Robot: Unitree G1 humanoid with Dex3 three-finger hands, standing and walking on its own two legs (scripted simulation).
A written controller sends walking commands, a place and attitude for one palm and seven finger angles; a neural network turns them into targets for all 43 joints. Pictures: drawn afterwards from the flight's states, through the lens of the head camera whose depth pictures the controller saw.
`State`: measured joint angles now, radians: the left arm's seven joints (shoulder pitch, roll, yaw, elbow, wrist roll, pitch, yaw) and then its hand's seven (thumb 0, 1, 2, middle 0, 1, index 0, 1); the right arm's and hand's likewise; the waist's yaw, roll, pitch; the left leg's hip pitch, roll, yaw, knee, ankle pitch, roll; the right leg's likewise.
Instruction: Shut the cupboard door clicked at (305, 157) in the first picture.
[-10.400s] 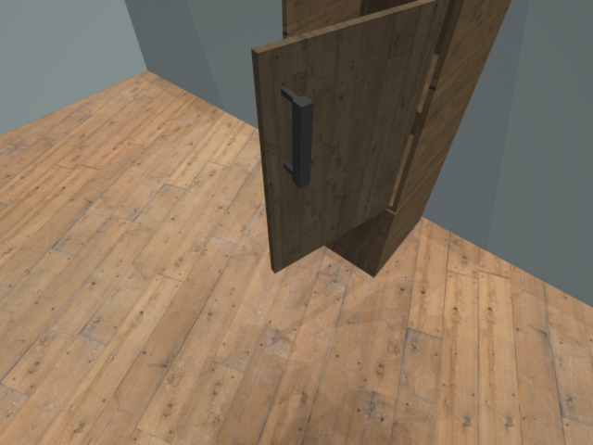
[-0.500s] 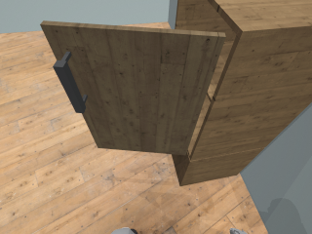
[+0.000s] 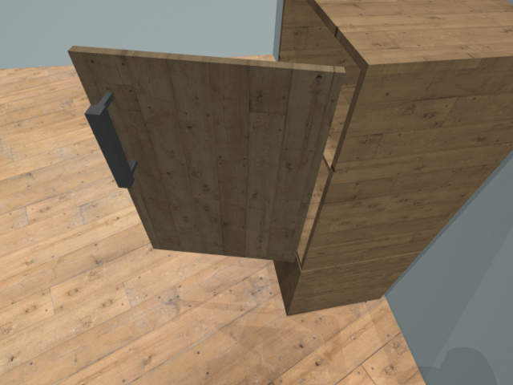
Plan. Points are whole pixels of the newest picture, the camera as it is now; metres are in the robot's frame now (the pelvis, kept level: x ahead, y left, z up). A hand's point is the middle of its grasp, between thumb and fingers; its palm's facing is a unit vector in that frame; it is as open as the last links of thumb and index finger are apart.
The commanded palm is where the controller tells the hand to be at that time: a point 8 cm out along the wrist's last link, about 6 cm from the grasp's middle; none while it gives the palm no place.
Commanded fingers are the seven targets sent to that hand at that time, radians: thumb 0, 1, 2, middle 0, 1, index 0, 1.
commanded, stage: look again from close up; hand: left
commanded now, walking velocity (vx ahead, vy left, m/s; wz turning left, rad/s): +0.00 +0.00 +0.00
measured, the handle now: (117, 142) +0.48 +0.29 +0.09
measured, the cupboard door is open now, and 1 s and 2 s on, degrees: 74 74 74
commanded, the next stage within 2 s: shuffle to correct the standing spot in 0.44 s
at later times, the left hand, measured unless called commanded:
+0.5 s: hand out of the picture -0.04 +0.20 -0.18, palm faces +0.01 -0.98 -0.18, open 7.4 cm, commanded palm none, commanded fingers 0.00 0.90 0.90 -0.20 -0.30 -0.20 -0.30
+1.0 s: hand out of the picture +0.02 +0.25 -0.19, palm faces +0.02 -0.98 -0.19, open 7.4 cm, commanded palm none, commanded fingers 0.00 0.90 0.90 -0.20 -0.30 -0.20 -0.30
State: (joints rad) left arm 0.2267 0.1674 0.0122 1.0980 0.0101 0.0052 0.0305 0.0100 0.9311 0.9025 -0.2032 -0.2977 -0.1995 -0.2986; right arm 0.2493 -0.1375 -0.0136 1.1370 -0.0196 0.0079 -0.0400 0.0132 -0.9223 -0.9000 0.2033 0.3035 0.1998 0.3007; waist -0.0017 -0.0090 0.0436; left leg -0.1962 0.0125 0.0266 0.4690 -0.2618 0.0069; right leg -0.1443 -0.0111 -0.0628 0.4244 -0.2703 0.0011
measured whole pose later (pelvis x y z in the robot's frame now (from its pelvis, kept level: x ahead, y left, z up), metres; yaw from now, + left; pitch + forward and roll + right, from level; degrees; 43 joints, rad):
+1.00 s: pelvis +0.02 +0.07 -0.01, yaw +0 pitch +0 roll -1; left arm 0.31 0.18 0.03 1.04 0.03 0.02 0.03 0.01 0.91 0.90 -0.20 -0.30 -0.20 -0.30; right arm 0.35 -0.16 0.01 1.04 -0.03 -0.02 -0.02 0.01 -0.91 -0.90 0.20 0.30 0.20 0.30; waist -0.01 -0.02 0.04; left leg -0.19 -0.07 0.08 0.50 -0.31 0.12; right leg -0.36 -0.07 -0.06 0.93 -0.51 -0.02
